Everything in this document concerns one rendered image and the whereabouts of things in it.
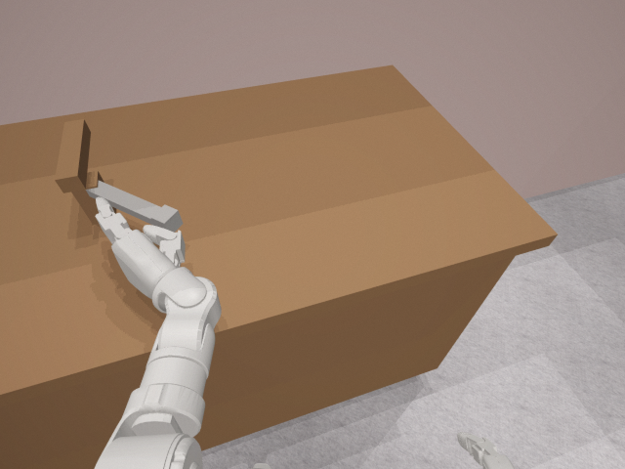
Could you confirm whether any counter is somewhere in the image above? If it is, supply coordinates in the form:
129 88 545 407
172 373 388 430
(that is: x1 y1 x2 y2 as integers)
0 65 558 469

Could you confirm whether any left robot forearm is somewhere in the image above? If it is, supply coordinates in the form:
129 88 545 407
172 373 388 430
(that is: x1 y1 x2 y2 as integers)
95 267 222 469

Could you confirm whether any left robot upper arm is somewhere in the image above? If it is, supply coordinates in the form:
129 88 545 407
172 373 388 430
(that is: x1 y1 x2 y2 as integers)
97 433 203 469

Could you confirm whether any robot right hand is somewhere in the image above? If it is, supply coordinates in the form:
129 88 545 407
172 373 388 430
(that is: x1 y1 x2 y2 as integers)
457 432 515 469

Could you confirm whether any tap lever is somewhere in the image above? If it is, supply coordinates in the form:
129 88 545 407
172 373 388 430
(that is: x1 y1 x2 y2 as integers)
86 181 183 232

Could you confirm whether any robot left hand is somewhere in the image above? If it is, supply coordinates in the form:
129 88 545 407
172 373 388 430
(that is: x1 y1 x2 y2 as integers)
95 197 186 299

